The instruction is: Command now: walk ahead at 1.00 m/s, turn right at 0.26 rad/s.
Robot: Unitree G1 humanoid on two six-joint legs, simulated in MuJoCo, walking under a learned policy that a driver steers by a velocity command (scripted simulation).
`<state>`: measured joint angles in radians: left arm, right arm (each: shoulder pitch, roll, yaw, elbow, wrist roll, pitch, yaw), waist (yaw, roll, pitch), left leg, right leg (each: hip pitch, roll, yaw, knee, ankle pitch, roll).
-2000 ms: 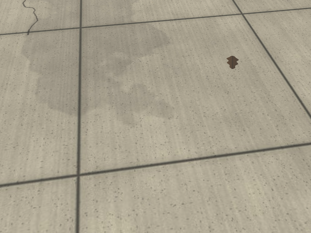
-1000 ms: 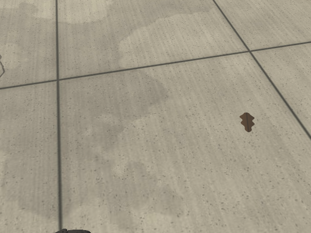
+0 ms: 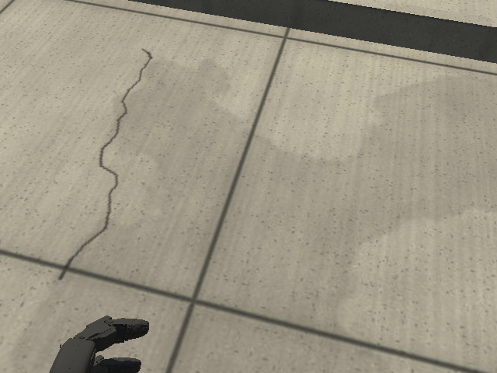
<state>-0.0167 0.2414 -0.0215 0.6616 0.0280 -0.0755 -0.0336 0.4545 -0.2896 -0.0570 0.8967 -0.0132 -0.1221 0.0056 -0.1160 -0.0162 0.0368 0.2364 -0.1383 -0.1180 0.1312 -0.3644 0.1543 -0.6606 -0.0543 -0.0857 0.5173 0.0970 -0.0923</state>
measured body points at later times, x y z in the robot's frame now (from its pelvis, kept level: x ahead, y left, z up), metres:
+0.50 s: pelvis +0.49 -0.05 -0.01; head +0.52 -0.06 +0.44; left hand +0.53 +0.24 -0.12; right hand +0.69 -0.33 -0.04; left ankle +0.65 +0.03 -0.73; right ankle +0.24 -0.09 -0.69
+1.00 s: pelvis +0.87 -0.29 -0.01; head +0.89 -0.30 +0.44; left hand +1.17 -0.22 -0.11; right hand +0.68 -0.46 -0.14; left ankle +0.79 -0.03 -0.58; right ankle +0.89 -0.37 -0.72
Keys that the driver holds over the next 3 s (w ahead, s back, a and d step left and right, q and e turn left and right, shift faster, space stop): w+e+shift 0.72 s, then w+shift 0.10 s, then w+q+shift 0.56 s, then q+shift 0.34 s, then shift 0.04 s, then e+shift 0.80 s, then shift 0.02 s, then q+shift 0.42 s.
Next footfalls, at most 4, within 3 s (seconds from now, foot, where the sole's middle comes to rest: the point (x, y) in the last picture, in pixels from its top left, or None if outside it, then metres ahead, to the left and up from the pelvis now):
0.06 right None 0.27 -0.10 -0.76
0.48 left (215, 287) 0.69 0.02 -0.76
0.90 right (341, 211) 0.91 -0.40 -0.76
1.36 left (346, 113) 1.36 -0.52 -0.76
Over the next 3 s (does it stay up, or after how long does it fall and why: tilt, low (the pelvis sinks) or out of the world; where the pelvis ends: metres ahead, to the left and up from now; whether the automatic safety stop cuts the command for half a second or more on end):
stays up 1.47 -0.64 0.02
